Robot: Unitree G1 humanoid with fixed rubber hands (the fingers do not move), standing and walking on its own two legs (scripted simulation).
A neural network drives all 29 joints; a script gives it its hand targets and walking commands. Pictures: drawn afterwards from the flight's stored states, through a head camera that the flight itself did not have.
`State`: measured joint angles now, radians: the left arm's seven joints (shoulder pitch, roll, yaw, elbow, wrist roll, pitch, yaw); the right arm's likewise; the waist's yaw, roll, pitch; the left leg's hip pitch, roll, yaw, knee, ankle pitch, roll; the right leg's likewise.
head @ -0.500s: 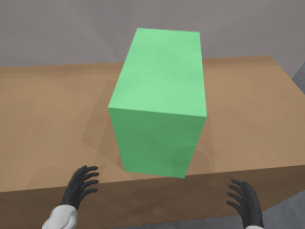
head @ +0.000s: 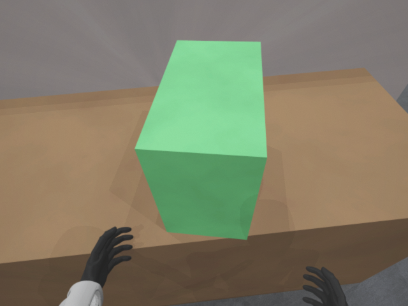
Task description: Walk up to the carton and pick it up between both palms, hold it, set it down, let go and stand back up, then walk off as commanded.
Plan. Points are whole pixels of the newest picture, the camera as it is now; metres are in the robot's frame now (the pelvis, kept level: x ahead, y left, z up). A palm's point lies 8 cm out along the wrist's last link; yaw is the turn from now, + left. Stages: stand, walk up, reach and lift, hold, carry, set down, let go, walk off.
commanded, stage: set down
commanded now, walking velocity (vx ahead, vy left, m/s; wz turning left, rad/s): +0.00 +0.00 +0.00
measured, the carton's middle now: (212, 140) +0.46 +0.01 +0.07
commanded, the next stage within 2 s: let go in 0.34 s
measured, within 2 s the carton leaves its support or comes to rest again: neither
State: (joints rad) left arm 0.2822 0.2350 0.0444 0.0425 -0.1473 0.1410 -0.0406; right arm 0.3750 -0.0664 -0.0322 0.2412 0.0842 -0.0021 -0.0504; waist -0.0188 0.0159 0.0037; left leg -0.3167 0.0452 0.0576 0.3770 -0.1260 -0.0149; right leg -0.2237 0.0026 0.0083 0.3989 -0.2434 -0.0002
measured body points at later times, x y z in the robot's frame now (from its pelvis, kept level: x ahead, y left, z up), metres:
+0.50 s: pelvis +0.00 +0.00 +0.00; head +0.04 -0.03 +0.45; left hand +0.22 +0.22 -0.01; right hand +0.15 -0.21 -0.09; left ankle +0.04 +0.13 -0.74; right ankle -0.03 -0.12 -0.74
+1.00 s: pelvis +0.00 +0.00 -0.01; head +0.02 -0.04 +0.44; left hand +0.22 +0.22 -0.01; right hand +0.13 -0.25 -0.13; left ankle +0.04 +0.13 -0.74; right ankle -0.03 -0.12 -0.74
